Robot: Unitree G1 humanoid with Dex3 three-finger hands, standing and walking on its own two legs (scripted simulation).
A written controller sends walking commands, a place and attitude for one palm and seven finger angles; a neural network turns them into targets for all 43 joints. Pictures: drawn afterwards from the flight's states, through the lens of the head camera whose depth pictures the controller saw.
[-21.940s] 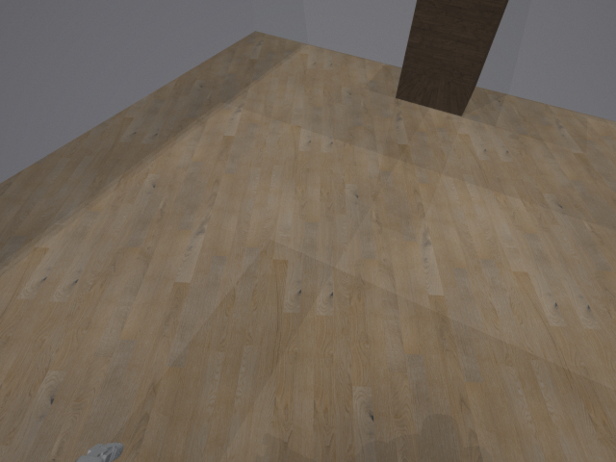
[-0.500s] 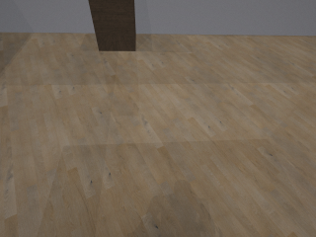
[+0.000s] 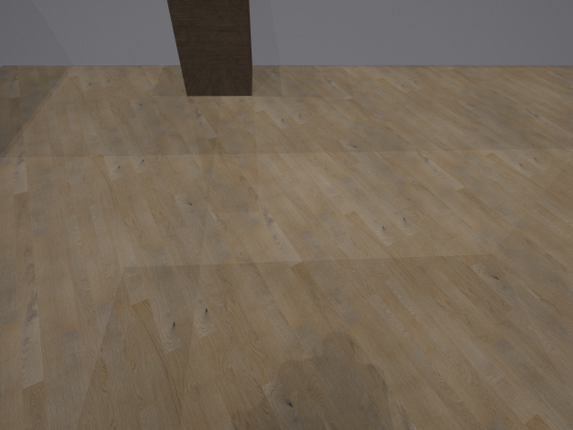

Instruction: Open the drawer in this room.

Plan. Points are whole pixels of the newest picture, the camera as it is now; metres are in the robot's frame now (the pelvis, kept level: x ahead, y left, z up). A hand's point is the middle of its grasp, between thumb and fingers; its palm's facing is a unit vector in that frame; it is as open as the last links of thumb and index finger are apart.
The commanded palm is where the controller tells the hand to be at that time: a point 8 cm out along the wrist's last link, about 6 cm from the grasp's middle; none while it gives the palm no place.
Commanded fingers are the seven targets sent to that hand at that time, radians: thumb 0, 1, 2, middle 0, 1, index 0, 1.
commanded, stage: stand and wait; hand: left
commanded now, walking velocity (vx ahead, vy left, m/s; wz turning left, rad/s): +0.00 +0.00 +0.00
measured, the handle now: out of the picture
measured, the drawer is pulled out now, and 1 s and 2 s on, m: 0.00 0.00 0.00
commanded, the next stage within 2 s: turn or walk to find it in 0.28 s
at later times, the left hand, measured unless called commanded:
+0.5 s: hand out of the picture -0.01 +0.18 -0.19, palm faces +0.15 -0.98 -0.16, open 7.4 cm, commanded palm none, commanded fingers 0.00 0.90 0.90 -0.20 -0.30 -0.20 -0.30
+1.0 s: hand (183, 394) +0.21 +0.19 -0.17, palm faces +0.21 -0.96 -0.19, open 7.4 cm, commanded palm none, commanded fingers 0.00 0.90 0.90 -0.20 -0.30 -0.20 -0.30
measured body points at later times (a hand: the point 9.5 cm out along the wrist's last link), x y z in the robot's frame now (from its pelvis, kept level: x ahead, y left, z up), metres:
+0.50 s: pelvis +0.02 +0.00 +0.00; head +0.02 +0.02 +0.45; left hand -0.02 +0.23 -0.17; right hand +0.02 -0.22 -0.15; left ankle +0.00 +0.12 -0.72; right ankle +0.00 -0.12 -0.74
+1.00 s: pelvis +0.15 +0.01 -0.02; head +0.18 +0.00 +0.43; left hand +0.20 +0.24 -0.16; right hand +0.15 -0.20 -0.19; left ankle +0.03 +0.12 -0.72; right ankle +0.24 -0.07 -0.74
